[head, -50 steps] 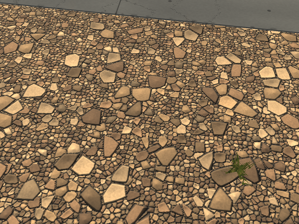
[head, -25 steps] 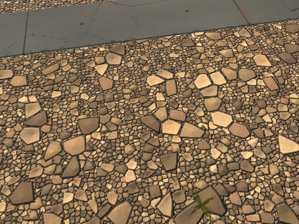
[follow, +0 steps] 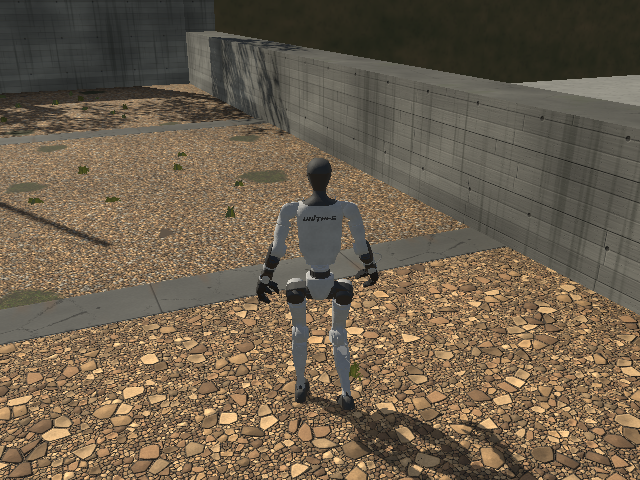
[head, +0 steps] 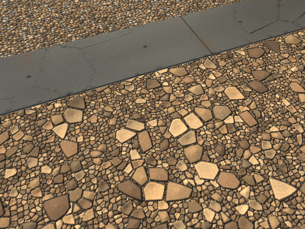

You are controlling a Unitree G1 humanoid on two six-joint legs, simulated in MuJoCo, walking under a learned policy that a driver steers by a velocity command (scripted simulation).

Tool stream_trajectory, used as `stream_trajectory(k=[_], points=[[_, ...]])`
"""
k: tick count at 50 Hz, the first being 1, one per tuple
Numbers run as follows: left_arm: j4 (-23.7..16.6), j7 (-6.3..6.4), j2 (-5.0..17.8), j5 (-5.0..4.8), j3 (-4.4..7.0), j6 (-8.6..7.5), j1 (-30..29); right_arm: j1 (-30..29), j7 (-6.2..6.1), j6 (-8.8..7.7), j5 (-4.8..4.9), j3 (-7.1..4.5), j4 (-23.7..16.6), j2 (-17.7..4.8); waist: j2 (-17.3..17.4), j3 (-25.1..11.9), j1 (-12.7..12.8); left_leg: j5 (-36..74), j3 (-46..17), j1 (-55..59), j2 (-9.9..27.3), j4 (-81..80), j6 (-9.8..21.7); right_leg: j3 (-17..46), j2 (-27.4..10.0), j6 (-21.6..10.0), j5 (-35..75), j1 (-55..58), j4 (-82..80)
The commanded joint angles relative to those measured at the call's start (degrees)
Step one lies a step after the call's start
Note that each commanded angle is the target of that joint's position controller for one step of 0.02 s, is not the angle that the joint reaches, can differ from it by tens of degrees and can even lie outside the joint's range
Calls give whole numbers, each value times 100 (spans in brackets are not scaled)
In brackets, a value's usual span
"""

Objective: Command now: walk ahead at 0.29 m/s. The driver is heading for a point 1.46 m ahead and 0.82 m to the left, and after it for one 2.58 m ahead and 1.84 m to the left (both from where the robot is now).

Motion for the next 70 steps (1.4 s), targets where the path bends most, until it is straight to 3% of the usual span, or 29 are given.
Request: stream_trajectory(k=[1, 4, 7, 11, 15, 16, 17, 18, 19, 20, 22, 27, 35, 37, 38, 39, 40, 41, 43, 51, 58, 61, 62, 63, 64, 65, 66, 68, 70], points=[[-603, 27, 669, 175, 178, -109, -334, 250, -6, 18, 13, -69, -210, -510, 353, -565, -99, 3707, -1891, 1746, 1597, -859, 1183, -122, -665, 182, 359, -1442, 8], [-607, 43, 240, 124, 43, -68, -287, 293, -74, 93, 10, -143, -38, -767, 762, -788, 28, 4545, -1475, 1541, 1344, -867, 1222, -368, -572, 383, 420, -891, -1358], [-602, 102, 335, 65, 56, 30, -487, 331, -186, 292, 93, -306, -22, -1209, 759, -1016, -16, 3958, -1511, 1295, 1347, -916, 1230, -430, -369, 451, 1015, -430, -2085], [-722, 111, 403, 40, 101, 161, -1027, 365, -280, 503, 188, -318, -13, -1131, 812, -783, -141, 2145, -1798, 950, 1208, -962, 1056, -294, -242, 434, 1372, -223, -2637], [-742, 26, 439, -2, 155, 6, -1064, 175, -377, 678, 204, -320, -116, -1040, 921, -581, 2, 1176, -2339, 996, 1021, -617, 835, -247, -195, 266, 1730, 231, -4011], [-678, 11, 499, 10, 188, -52, -903, 137, -403, 711, 216, -295, -160, -950, 873, -586, 89, 890, -2333, 864, 843, -396, 647, -265, -336, 148, 2339, 668, -4638], [-684, 42, 784, 94, 257, -71, -745, 311, -410, 720, 147, -219, -204, -710, 445, -854, 14, -75, -2098, 442, 603, 206, 377, 251, -1153, -161, 2894, 1394, -4673], [-772, 75, 1193, 222, 336, -4, -953, 683, -408, 692, 96, -142, -284, -422, -984, -832, -323, -2195, -1107, -657, -232, 1293, 19, 1496, -2261, -933, 4330, 1910, -4681], [-714, 39, 968, 301, 316, 14, -742, 797, -405, 668, 70, -238, -273, -819, -1247, -949, -169, -3153, -671, -1003, -185, 2612, -275, 2172, -2911, -1647, 4788, 1719, -4759], [-757, 25, 693, 240, 224, -4, -891, 918, -394, 694, 98, -360, -177, -1147, -813, -831, -218, -2872, -738, -1083, 30, 3384, -431, 1779, -2717, -1666, 4726, 1590, -4714], [-772, 19, 478, 126, 168, 4, -1292, 924, -438, 852, 139, -434, -41, -1146, -501, -610, -315, -2232, -653, -1223, 197, 3818, -647, 782, -2080, -1221, 4193, 1406, -4618], [-593, 106, 677, 146, 237, 112, -1112, 314, -350, 935, 168, -278, -460, -681, -769, -582, -44, -1546, -193, -1100, 400, 3042, -859, -7, -1931, -1370, 4318, 1433, -4790], [-420, 10, 1087, -40, 384, 163, -1146, 174, -129, 1004, 138, -279, -762, -768, -853, -667, -41, -1096, 317, 207, 470, 898, -403, -453, -2236, -1194, 3843, 1295, -4522], [-313, 8, 988, -138, 369, 156, -1088, 527, -114, 1010, 120, -344, -643, -821, -669, -677, -246, -186, 415, 1063, 268, -263, -67, -788, -2020, -746, 3225, 902, -3938], [-184, -18, 763, -49, 316, 140, -749, 708, -176, 1002, 117, -445, -627, -1119, 86, -719, -223, 990, -255, 1856, 615, -696, 202, -1257, -1674, -248, 2276, 186, -3082], [-406, -55, 376, 302, 178, 139, -688, 746, -290, 984, 82, -574, -802, -1821, 2010, -729, -13, 3329, -2404, 2668, 2229, -626, 1049, -1704, -819, 406, -834, -1535, -1238], [-591, 21, 623, 203, 253, 127, -1351, 849, -214, 847, -144, -520, -877, -1695, 1536, -965, -558, 2980, -2894, 2035, 2612, -866, 1900, -719, -485, 439, -1202, -1839, -240], [-586, 63, 798, 51, 318, 163, -1452, 627, -185, 732, -155, -465, -840, -1525, 1036, -722, -430, 2426, -2378, 1838, 2254, -959, 1723, -497, -618, 367, -751, -1892, 96], [-403, 154, 820, 71, 370, 216, -1232, 112, -240, 675, 43, -379, -855, -1192, 760, -523, -171, 1686, -1861, 1663, 1720, -939, 1172, -380, -717, 332, 102, -1907, -104], [-462, 96, 572, 44, 302, 158, -1261, 169, -408, 751, 72, -349, -868, -1203, 927, -632, -188, 1036, -2059, 1628, 1353, -901, 1137, -287, -403, 536, 917, -1357, -1528], [-508, -47, 628, -29, 312, 20, -1235, 25, -335, 837, 98, -400, -925, -1288, 1072, -599, -230, 924, -2888, 1284, 1234, -724, 1134, -206, -177, 405, 668, -428, -2843], [-389, -118, 581, -77, 327, -58, -792, -163, -358, 881, 187, -344, -946, -1144, 992, -723, 59, -971, -2945, 835, 883, -675, 882, -420, -207, 160, 1470, 632, -4220], [-337, -105, 630, -45, 345, -73, -627, -33, -373, 867, 172, -271, -907, -938, 775, -735, 104, -1867, -2704, 296, 620, -441, 641, -302, -497, -10, 1629, 1337, -4582], [-349, -77, 835, 72, 353, -77, -324, 235, -361, 839, 79, -131, -851, -519, -158, -961, 83, -2807, -1950, -431, 72, 886, 275, 843, -1596, -408, 802, 2096, -4928], [-233, -138, 1376, 254, 466, -111, -88, 68, -387, 745, 151, -196, -1087, -685, -1216, -372, 82, -2784, -1106, -1669, -565, 1948, 108, 2651, -2396, -1232, -558, 1752, -5563], [-329, -147, 1152, 222, 415, -199, -409, 22, -410, 656, 94, -288, -1032, -1038, -963, 28, 9, -2355, -1209, -1948, -75, 2726, -4, 2869, -2567, -1492, -1185, 1406, -5701], [-348, -102, 851, 109, 321, -236, -619, 139, -390, 622, 82, -338, -884, -1159, -843, 217, -81, -1896, -1169, -2025, 18, 2942, -86, 2392, -2298, -1320, -1141, 1333, -5740], [-255, -49, 686, -28, 231, -229, -528, 251, -340, 563, -2, -294, -719, -943, -697, 226, -69, -1317, -852, -2086, 203, 3035, -298, 1841, -1918, -1106, -591, 1564, -5782], [-191, -20, 716, -19, 203, -227, -241, -74, -258, 412, 0, -218, -773, -715, -593, 261, 100, -809, -340, -1962, 404, 2829, -392, 1395, -1679, -1126, 131, 1448, -5880]])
